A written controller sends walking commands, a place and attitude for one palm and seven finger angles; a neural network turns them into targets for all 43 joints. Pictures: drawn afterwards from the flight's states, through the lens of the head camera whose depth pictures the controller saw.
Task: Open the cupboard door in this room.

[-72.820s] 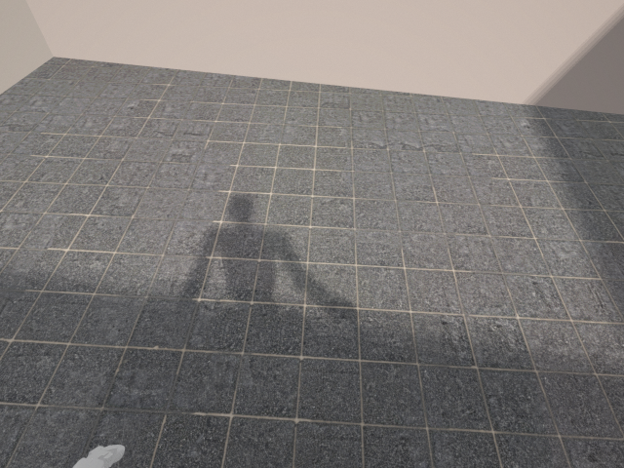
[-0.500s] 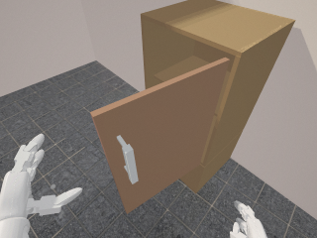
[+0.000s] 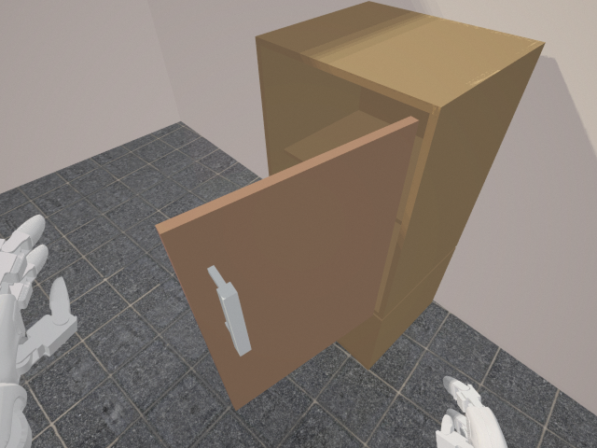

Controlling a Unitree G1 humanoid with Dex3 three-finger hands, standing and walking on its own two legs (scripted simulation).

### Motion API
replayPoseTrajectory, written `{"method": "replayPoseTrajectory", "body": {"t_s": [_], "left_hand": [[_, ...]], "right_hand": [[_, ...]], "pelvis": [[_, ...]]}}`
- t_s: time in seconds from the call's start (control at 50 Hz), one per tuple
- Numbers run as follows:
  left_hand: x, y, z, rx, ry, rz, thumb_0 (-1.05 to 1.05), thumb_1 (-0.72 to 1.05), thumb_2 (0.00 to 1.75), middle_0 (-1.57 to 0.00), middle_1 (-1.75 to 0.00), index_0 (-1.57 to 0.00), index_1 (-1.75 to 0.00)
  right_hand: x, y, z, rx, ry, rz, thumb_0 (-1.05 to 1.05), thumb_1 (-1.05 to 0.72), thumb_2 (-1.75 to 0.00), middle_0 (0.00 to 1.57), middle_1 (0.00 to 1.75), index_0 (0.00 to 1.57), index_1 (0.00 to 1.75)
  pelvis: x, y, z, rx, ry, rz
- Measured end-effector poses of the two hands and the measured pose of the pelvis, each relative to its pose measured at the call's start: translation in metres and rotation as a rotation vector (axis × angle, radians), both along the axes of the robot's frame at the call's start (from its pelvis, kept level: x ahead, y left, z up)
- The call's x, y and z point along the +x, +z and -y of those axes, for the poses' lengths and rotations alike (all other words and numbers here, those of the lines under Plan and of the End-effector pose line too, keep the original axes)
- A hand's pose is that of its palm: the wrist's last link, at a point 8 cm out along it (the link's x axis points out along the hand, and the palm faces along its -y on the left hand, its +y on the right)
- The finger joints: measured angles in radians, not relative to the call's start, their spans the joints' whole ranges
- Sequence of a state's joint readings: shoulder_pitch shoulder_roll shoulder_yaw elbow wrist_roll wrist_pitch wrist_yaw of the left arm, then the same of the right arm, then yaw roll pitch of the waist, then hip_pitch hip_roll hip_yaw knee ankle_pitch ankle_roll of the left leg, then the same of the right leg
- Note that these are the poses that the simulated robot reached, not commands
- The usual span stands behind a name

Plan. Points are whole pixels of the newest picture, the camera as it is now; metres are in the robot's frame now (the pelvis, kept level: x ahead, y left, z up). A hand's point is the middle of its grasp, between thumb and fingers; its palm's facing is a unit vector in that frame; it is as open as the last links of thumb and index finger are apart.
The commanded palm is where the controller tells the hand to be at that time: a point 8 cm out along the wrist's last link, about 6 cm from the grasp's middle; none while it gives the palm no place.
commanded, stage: draw the hand back to the body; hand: left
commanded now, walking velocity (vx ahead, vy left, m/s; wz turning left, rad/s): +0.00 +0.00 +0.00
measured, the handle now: (229, 312) +0.29 +0.15 +0.02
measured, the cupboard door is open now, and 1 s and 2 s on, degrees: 82 82 82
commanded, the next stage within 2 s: step back with the hand held close in 0.22 s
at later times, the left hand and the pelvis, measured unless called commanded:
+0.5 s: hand (68, 321) +0.18 +0.26 +0.17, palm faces +0.45 -0.78 -0.44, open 7.4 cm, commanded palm +0.12 +0.29 +0.17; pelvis -0.02 -0.01 +0.00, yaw -1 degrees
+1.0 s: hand out of the picture +0.11 +0.29 +0.15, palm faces +0.43 -0.76 -0.49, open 7.4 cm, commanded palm +0.05 +0.32 +0.17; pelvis -0.09 +0.02 -0.02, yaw +1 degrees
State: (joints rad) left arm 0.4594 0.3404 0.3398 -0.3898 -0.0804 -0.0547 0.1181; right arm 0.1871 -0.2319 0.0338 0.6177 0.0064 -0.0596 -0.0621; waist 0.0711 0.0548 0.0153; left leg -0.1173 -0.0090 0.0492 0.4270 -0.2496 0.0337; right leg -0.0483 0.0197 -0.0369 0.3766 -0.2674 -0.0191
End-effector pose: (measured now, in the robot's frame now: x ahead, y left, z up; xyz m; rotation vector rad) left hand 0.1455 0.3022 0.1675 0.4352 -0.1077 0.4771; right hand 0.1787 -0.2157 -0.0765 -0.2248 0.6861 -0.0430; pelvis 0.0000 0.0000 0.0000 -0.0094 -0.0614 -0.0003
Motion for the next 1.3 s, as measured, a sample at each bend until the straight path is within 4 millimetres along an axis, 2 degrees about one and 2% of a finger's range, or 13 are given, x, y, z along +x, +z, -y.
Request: {"method": "replayPoseTrajectory", "body": {"t_s": [0.1, 0.36, 0.46, 0.56, 0.66, 0.78, 0.94, 1.06, 1.14, 1.22, 1.3], "left_hand": [[-0.002, -0.006, 0.007, -0.015, -0.008, -0.021, 0.01, 0.86, 0.88, -0.21, -0.3, -0.21, -0.3], [-0.012, 0.0, 0.016, 0.003, -0.006, 0.003, 0.02, 0.89, 0.9, -0.21, -0.3, -0.21, -0.31], [-0.01, 0.017, 0.013, 0.087, -0.025, 0.05, 0.02, 0.89, 0.9, -0.21, -0.3, -0.22, -0.31], [-0.007, 0.009, 0.014, 0.101, -0.073, -0.016, 0.02, 0.89, 0.9, -0.21, -0.3, -0.21, -0.3], [-0.013, 0.0, 0.012, 0.107, -0.12, -0.062, 0.02, 0.89, 0.9, -0.21, -0.3, -0.22, -0.31], [-0.031, 0.005, 0.0, 0.136, -0.133, -0.015, 0.02, 0.88, 0.9, -0.22, -0.3, -0.22, -0.31], [-0.065, 0.005, -0.016, 0.165, -0.112, 0.053, 0.02, 0.88, 0.9, -0.22, -0.3, -0.22, -0.31], [-0.094, 0.004, -0.025, 0.194, -0.057, 0.087, 0.02, 0.88, 0.9, -0.22, -0.3, -0.22, -0.31], [-0.113, 0.003, -0.024, 0.172, -0.039, 0.103, 0.02, 0.89, 0.9, -0.21, -0.3, -0.22, -0.31], [-0.124, -0.001, -0.024, 0.13, -0.058, 0.144, 0.02, 0.88, 0.9, -0.21, -0.3, -0.22, -0.31], [-0.13, -0.003, -0.036, 0.142, -0.088, 0.171, 0.02, 0.88, 0.9, -0.22, -0.3, -0.22, -0.31]], "right_hand": [[-0.005, -0.001, 0.007, -0.005, -0.009, -0.009, 0.01, -0.91, -0.9, 0.2, 0.3, 0.2, 0.3], [-0.013, -0.003, 0.016, 0.005, -0.018, 0.0, 0.01, -0.91, -0.9, 0.2, 0.3, 0.2, 0.3], [-0.017, -0.002, 0.02, 0.001, -0.037, -0.01, 0.01, -0.91, -0.9, 0.2, 0.3, 0.2, 0.3], [-0.028, -0.001, 0.028, -0.01, -0.102, -0.027, 0.01, -0.91, -0.9, 0.2, 0.3, 0.2, 0.3], [-0.048, 0.0, 0.032, -0.035, -0.156, -0.055, 0.01, -0.91, -0.9, 0.2, 0.3, 0.2, 0.3], [-0.075, 0.002, 0.027, -0.064, -0.17, -0.07, 0.01, -0.91, -0.9, 0.2, 0.3, 0.2, 0.3], [-0.106, -0.001, 0.008, -0.072, -0.143, -0.049, 0.01, -0.91, -0.9, 0.2, 0.3, 0.2, 0.3], [-0.121, -0.013, -0.006, -0.058, -0.087, -0.051, 0.01, -0.9, -0.9, 0.2, 0.3, 0.2, 0.3], [-0.13, -0.017, -0.012, -0.049, -0.059, -0.063, 0.01, -0.9, -0.9, 0.2, 0.3, 0.2, 0.3], [-0.141, -0.015, -0.014, -0.073, -0.052, -0.079, 0.01, -0.9, -0.9, 0.2, 0.3, 0.2, 0.3], [-0.152, -0.01, -0.019, -0.111, -0.068, -0.065, 0.01, -0.9, -0.9, 0.2, 0.3, 0.2, 0.3]], "pelvis": [[-0.002, 0.0, 0.005, 0.001, 0.0, 0.005], [-0.01, 0.001, 0.014, 0.002, 0.002, 0.02], [-0.015, 0.0, 0.014, -0.009, -0.004, -0.018], [-0.023, 0.0, 0.007, -0.006, -0.021, -0.048], [-0.034, -0.001, 0.0, -0.003, -0.029, -0.058], [-0.053, -0.004, -0.008, -0.008, -0.029, -0.057], [-0.082, -0.011, -0.02, -0.018, -0.016, -0.051], [-0.101, -0.019, -0.021, -0.022, 0.026, -0.044], [-0.113, -0.019, -0.02, -0.026, 0.03, -0.045], [-0.123, -0.02, -0.027, -0.031, 0.033, -0.044], [-0.138, -0.024, -0.036, -0.044, 0.035, -0.037]]}}
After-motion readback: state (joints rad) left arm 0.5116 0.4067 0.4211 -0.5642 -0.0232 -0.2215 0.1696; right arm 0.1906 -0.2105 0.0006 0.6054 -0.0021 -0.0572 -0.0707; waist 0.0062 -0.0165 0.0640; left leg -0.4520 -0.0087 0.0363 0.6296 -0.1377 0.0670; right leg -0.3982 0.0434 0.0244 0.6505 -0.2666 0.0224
